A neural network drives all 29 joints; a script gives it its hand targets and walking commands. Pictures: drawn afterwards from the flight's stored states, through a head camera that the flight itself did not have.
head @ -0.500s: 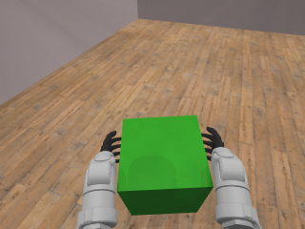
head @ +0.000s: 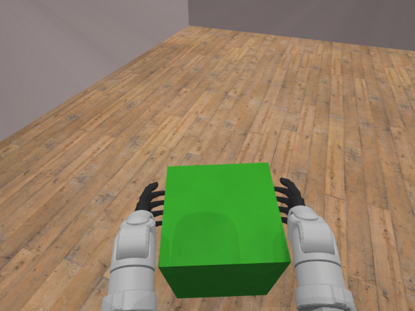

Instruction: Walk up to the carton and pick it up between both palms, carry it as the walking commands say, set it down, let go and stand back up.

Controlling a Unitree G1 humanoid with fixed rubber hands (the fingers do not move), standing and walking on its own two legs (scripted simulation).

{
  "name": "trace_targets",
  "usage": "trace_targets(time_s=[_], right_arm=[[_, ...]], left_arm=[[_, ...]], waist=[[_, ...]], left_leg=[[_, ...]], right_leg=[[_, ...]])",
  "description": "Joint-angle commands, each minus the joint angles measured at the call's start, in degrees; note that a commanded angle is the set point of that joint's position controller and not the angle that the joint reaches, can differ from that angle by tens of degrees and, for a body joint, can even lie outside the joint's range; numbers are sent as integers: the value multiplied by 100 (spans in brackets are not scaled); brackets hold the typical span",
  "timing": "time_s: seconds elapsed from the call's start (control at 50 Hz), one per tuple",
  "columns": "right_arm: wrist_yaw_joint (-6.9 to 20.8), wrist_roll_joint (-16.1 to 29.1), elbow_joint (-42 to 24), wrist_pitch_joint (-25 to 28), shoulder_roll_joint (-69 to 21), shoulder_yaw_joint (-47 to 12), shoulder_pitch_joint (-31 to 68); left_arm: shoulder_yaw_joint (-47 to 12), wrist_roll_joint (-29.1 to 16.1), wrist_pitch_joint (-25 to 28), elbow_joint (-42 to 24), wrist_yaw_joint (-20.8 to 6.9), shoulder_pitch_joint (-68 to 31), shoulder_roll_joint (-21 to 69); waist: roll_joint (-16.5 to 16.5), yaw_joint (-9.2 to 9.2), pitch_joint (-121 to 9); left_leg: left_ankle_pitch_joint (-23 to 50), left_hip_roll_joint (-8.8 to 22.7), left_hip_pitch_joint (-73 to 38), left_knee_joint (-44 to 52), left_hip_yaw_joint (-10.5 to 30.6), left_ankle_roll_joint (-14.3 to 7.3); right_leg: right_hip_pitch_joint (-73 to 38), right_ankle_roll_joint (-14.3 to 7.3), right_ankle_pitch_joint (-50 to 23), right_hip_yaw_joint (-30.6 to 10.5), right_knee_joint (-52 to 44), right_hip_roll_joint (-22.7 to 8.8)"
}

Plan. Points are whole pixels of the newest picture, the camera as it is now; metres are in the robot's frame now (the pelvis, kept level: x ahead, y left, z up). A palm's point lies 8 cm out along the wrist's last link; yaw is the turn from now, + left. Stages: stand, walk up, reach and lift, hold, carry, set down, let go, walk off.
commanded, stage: reach and lift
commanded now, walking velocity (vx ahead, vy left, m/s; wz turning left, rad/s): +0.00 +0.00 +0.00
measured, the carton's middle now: (219, 234) +0.30 +0.00 -0.02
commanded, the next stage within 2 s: hold in 0.02 s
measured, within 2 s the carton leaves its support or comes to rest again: neither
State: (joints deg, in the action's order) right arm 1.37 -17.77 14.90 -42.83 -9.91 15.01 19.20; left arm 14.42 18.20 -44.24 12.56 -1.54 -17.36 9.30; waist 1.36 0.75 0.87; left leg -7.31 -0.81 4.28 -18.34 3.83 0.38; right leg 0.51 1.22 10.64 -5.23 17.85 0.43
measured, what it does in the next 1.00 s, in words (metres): stands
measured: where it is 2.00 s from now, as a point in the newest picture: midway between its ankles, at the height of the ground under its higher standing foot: outside the picture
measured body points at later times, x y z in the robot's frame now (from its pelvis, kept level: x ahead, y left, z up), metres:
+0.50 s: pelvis -0.01 +0.00 +0.00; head -0.06 +0.01 +0.44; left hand +0.30 +0.15 +0.05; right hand +0.30 -0.15 +0.06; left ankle +0.04 +0.12 -0.75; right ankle +0.00 -0.14 -0.75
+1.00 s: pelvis +0.00 +0.00 +0.00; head -0.05 +0.01 +0.45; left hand +0.30 +0.15 +0.05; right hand +0.30 -0.15 +0.05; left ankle +0.04 +0.12 -0.75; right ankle +0.00 -0.14 -0.75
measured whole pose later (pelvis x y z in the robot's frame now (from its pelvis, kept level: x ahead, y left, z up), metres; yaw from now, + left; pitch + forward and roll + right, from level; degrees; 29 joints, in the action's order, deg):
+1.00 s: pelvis +0.00 +0.00 +0.00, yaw +0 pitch -7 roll +0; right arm 0.9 -16.5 14.5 -43.3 -9.4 14.1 17.5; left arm 12.9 16.9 -44.4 12.1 -1.4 -15.5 8.8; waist 1.2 0.4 0.3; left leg -7.8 -0.9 4.3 -19.6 4.2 0.6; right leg 0.7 1.0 11.5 -4.9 19.6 0.5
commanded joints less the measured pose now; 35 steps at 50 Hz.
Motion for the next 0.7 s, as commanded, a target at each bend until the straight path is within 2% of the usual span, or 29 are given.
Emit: trace_targets(time_s=[0.0,0.02,0.04,0.08,0.1,0.14,0.16,0.18,0.2,0.26,0.28,0.3,0.36,0.38,0.4,0.42,0.44,0.46,0.48,0.5,0.52,0.54,0.56,0.58,0.6,0.62,0.64,0.66,0.68], right_arm=[[1240,1419,-56,114,-5158,-2835,2129],[1251,1419,-19,118,-5216,-2799,2148],[1252,1402,-87,122,-5150,-2822,2276],[1265,1449,-47,132,-5201,-2819,2222],[1276,1485,-115,128,-5248,-2896,2433],[1292,1451,-51,136,-5110,-2840,2271],[1280,1391,29,95,-5110,-2758,2310],[1295,1416,92,90,-5142,-2770,2321],[1308,1442,157,88,-5144,-2720,2270],[1334,1340,209,96,-5107,-2619,2397],[1336,1388,121,113,-5141,-2664,2540],[1355,1461,220,115,-5235,-2738,2409],[1355,1549,-114,164,-5287,-2928,2660],[1356,1526,17,136,-5225,-2921,2481],[1338,1490,120,127,-5243,-2795,2363],[1359,1545,98,116,-5163,-2854,2516],[1332,1516,115,119,-5152,-2847,2382],[1334,1474,248,94,-5115,-2808,2335],[1324,1474,87,90,-5072,-2869,2302],[1326,1407,156,72,-5024,-2794,2352],[1335,1455,260,57,-5104,-2733,2160],[1322,1453,60,59,-5122,-2851,2210],[1316,1532,41,80,-5163,-2881,2109],[1321,1532,-51,82,-5233,-2929,2239],[1319,1546,95,86,-5232,-2848,2060],[1313,1569,-23,80,-5286,-2981,2129],[1294,1576,-140,94,-5184,-3014,2178],[1293,1617,-214,117,-5197,-3035,2168],[1277,1608,-265,123,-5211,-3073,2247]], left_arm=[[-3089,-1563,231,-339,-1284,-2776,5080],[-3108,-1565,229,-388,-1278,-2885,5061],[-2980,-1546,224,-188,-1268,-2685,5077],[-3052,-1540,214,-242,-1276,-2741,5131],[-3032,-1572,235,-257,-1273,-2860,5137],[-3029,-1538,214,-87,-1266,-2698,5136],[-2973,-1570,209,-52,-1270,-2761,5130],[-2965,-1545,211,-2,-1267,-2725,5123],[-2942,-1529,186,-7,-1264,-2696,5104],[-2921,-1524,214,-23,-1298,-2930,5146],[-2905,-1540,213,24,-1302,-2847,5177],[-3039,-1587,228,-40,-1299,-2950,5251],[-3120,-1652,264,-219,-1292,-2977,5342],[-3184,-1677,260,-186,-1299,-2968,5308],[-3142,-1651,226,-224,-1288,-2979,5225],[-3050,-1608,214,-59,-1256,-2866,5245],[-3035,-1568,202,-34,-1279,-2814,5179],[-2955,-1542,187,165,-1272,-2687,5143],[-2898,-1513,165,181,-1276,-2499,5128],[-2855,-1485,174,216,-1306,-2541,5127],[-2934,-1506,140,130,-1296,-2586,5139],[-2978,-1550,162,58,-1302,-2463,5232],[-3094,-1620,171,-100,-1316,-2521,5230],[-3166,-1660,184,-244,-1337,-2675,5282],[-3218,-1634,185,-321,-1295,-2701,5213],[-3210,-1718,171,-282,-1301,-2656,5257],[-3117,-1640,183,-259,-1285,-2573,5178],[-3280,-1734,224,-393,-1283,-2621,5235],[-3180,-1681,198,-315,-1290,-2554,5232]], waist=[[-228,48,-1286],[-291,46,-1236],[8,32,-1286],[-317,20,-1287],[-177,-24,-1316],[-310,-11,-1096],[-17,35,-1170],[-17,8,-1120],[-166,-26,-933],[-119,8,-979],[32,-17,-1036],[-257,-32,-1070],[-110,-67,-1386],[-80,-4,-1232],[-215,11,-1262],[-179,-45,-1043],[-254,-13,-1148],[-44,-4,-1039],[-56,-48,-955],[72,-22,-1027],[-272,-11,-985],[16,2,-1057],[-167,26,-993],[-95,-4,-1199],[-368,6,-1128],[-12,16,-1201],[-169,-38,-1165],[-47,19,-1209],[-83,-25,-1290]], left_leg=[[634,-462,-852,98,-57,38],[445,-466,-797,102,-79,43],[577,-452,-898,82,-45,20],[457,-457,-818,82,-70,42],[178,-453,-778,77,-77,2],[341,-438,-712,108,-56,35],[188,-396,-781,115,-40,10],[98,-398,-804,119,-56,1],[117,-429,-724,136,-75,8],[-95,-382,-741,163,-29,-11],[-95,-404,-752,122,-44,-23],[-28,-396,-792,98,-64,2],[211,-442,-847,14,-68,-1],[218,-406,-884,25,-39,3],[188,-433,-800,46,-63,15],[76,-399,-752,61,-45,8],[123,-421,-788,62,-52,16],[62,-391,-855,43,-32,-7],[189,-402,-840,75,-27,-12],[215,-410,-939,91,-43,7],[171,-411,-859,104,-56,18],[397,-406,-917,93,-15,10],[478,-443,-862,73,-42,15],[535,-436,-977,58,-24,30],[712,-447,-1004,32,-25,57],[554,-435,-939,33,-24,11],[486,-453,-823,69,-33,16],[573,-435,-928,27,-9,11],[462,-469,-847,28,-28,7]], right_leg=[[353,-57,-776,120,-224,457],[359,-75,-580,128,-229,455],[412,-60,-596,153,-234,469],[405,-97,-542,126,-222,443],[433,-78,-231,131,-225,440],[464,-130,-393,139,-210,448],[516,-93,-204,194,-220,469],[584,-89,-84,189,-243,450],[581,-102,-125,151,-284,416],[637,-132,111,182,-272,447],[590,-108,128,175,-248,449],[630,-149,29,152,-204,439],[555,-111,-165,170,-171,454],[691,-112,-173,170,-176,442],[578,-119,-198,159,-187,432],[683,-120,-46,182,-161,433],[614,-120,-137,162,-190,426],[727,-103,-17,152,-207,419],[674,-100,-160,156,-229,412],[711,-74,-143,195,-273,442],[619,-111,-192,149,-245,402],[590,-77,-406,160,-244,441],[548,-81,-529,143,-246,415],[574,-80,-524,168,-233,444],[617,-109,-734,120,-213,411],[497,-61,-638,141,-199,434],[422,-89,-614,143,-200,417],[511,-80,-630,147,-184,439],[414,-72,-597,128,-182,424]])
